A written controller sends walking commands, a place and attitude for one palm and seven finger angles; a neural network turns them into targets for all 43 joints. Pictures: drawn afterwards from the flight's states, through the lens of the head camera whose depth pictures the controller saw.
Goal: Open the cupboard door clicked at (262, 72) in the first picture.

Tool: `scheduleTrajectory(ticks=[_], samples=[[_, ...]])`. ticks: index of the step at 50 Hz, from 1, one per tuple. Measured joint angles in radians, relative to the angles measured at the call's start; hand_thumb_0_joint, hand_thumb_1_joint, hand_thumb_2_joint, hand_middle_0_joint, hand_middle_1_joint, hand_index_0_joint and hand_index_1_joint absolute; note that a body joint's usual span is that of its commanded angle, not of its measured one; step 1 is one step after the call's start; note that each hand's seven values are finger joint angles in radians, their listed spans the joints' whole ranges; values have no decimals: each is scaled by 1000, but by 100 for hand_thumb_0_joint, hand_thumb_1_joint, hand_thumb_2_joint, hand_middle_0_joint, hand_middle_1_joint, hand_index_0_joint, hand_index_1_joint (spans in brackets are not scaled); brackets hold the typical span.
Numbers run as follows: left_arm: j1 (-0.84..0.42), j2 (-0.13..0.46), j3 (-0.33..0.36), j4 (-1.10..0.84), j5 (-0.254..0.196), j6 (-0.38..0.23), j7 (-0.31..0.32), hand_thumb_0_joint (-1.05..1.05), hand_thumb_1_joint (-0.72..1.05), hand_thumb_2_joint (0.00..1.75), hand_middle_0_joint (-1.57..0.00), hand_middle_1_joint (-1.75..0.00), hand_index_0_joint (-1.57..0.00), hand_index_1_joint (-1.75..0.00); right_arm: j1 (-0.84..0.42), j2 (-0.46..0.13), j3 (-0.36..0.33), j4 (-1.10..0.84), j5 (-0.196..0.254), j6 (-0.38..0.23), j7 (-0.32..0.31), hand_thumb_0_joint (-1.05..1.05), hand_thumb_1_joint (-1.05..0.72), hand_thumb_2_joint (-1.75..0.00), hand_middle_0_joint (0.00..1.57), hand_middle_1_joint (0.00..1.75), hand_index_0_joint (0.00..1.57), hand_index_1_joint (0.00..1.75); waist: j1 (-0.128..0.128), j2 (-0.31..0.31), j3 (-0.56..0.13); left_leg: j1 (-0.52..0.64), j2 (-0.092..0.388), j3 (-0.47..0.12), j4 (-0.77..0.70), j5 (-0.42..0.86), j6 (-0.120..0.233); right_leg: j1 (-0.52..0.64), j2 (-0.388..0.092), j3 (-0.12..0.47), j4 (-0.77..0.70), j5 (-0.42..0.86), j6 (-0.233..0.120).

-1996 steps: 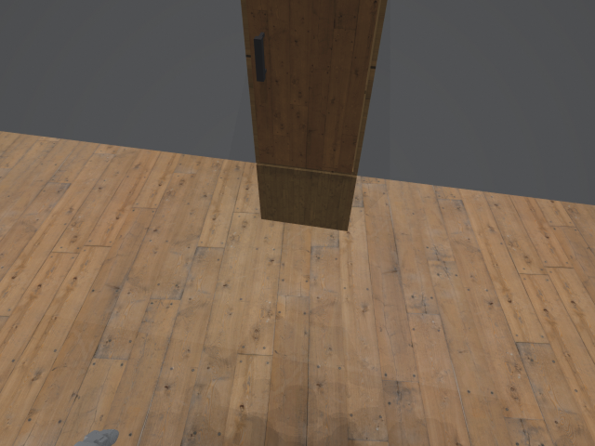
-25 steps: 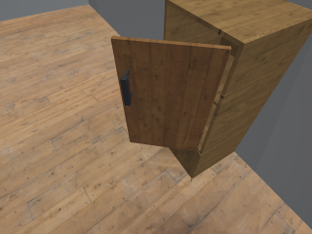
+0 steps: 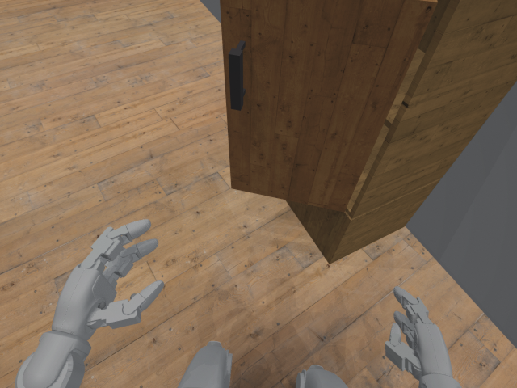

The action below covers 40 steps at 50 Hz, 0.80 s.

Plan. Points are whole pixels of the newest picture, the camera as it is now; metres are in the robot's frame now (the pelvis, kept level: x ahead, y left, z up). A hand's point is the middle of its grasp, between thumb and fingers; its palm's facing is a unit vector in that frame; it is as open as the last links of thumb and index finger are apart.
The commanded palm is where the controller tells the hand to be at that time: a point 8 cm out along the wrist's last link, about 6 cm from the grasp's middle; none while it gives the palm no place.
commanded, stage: raise the hand with hooked fingers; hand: left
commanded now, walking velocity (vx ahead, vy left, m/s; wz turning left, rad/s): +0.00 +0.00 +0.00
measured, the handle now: (239, 76) +0.68 +0.11 +0.10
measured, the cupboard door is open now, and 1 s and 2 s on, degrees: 50 50 50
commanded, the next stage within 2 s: move the hooked fingers beside the handle in 1.52 s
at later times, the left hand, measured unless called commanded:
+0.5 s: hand (94, 254) +0.26 +0.25 +0.08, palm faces -0.13 -0.99 -0.05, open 12.5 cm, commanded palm +0.25 +0.31 +0.09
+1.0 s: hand (60, 209) +0.30 +0.30 +0.12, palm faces -0.10 -0.99 -0.04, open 14.0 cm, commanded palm +0.28 +0.35 +0.13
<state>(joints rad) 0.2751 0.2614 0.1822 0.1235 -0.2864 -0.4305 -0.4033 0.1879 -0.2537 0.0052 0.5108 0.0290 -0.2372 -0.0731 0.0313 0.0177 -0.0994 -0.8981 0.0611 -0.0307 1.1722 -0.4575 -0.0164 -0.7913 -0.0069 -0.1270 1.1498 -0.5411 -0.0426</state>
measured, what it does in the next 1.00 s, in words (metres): stands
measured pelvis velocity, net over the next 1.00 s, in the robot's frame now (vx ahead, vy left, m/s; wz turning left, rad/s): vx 0.02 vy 0.03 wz -0.01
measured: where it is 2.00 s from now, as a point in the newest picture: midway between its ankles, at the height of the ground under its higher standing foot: outside the picture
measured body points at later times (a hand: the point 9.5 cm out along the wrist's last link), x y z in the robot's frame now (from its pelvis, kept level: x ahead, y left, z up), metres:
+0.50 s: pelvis +0.01 +0.04 +0.03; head +0.05 +0.06 +0.48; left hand +0.27 +0.31 +0.09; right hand +0.15 -0.22 -0.04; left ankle +0.07 +0.13 -0.65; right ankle +0.02 -0.10 -0.65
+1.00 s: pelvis +0.02 +0.03 +0.04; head +0.06 +0.04 +0.49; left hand +0.30 +0.35 +0.13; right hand +0.18 -0.21 -0.03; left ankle +0.07 +0.13 -0.65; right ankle +0.02 -0.10 -0.65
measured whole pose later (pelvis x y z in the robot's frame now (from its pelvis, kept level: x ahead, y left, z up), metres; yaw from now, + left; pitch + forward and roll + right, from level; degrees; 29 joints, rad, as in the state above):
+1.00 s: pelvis +0.02 +0.03 +0.04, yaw -1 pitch +8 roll -3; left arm -0.04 0.46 0.42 0.40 -0.37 -0.23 -0.61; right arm 0.26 -0.28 0.06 0.55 0.04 -0.21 -0.08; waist 0.00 0.03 -0.06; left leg -0.68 0.04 0.01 0.93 -0.38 0.03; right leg -0.57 -0.01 -0.09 0.87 -0.43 0.01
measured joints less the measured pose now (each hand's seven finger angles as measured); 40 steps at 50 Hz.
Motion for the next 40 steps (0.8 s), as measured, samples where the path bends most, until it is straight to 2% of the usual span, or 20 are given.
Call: scheduleTrajectory(ticks=[4,8,11,14,18,23,30,40], samples=[[-69,32,5,9,-4,65,-26,1,33,66,-24,-67,-24,-67,35,31,39,50,2,8,-2,1,-90,-90,20,30,20,30,-21,17,10,3,0,-1,-20,18,9,9,2,-1,-33,26,9],[-91,50,35,37,-23,131,-35,1,24,62,-25,-73,-24,-73,81,46,52,65,2,19,1,1,-90,-90,20,30,20,30,-50,25,16,33,0,22,-70,39,22,30,1,20,-83,56,22],[-78,54,59,36,-33,136,-20,1,17,59,-26,-77,-25,-78,115,38,46,65,1,17,4,2,-90,-90,20,30,20,30,-62,25,16,57,-3,41,-104,50,32,46,-1,37,-115,74,31],[-68,55,74,35,-36,115,-10,1,10,56,-26,-82,-25,-82,136,18,34,66,1,10,6,2,-90,-90,20,30,20,30,-66,22,15,72,-9,52,-124,55,41,58,-7,48,-135,82,41],[-80,62,86,50,-37,100,-22,0,0,52,-27,-88,-26,-88,137,-13,20,64,4,4,5,2,-90,-90,20,30,20,30,-64,14,20,83,-16,59,-133,56,50,70,-14,53,-147,85,50],[-96,77,96,54,-37,113,-40,0,-11,47,-28,-95,-27,-96,111,-33,10,50,7,-6,2,2,-90,-90,20,30,20,30,-58,5,28,105,-21,59,-144,54,57,98,-17,53,-168,89,56],[-133,99,117,66,-39,138,-55,0,-28,40,-29,-106,-28,-106,68,-26,23,21,8,-9,4,1,-90,-90,20,30,20,30,-44,2,31,148,-25,53,-174,57,60,150,-18,46,-211,97,60],[-228,145,174,157,-57,188,-130,-1,-45,32,-30,-117,-29,-117,49,-7,58,15,6,9,1,1,-90,-90,20,30,20,30,-26,10,36,194,-25,44,-214,64,55,203,-14,38,-260,108,57]])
